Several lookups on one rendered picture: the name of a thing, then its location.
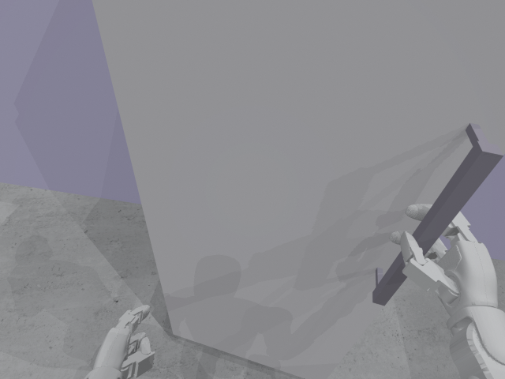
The right robot forearm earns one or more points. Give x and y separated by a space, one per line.
477 343

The robot right hand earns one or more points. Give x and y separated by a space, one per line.
472 276

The robot left hand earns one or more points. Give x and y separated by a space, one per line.
118 349

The handle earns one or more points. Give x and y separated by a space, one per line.
474 169

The fridge door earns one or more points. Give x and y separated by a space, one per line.
276 145

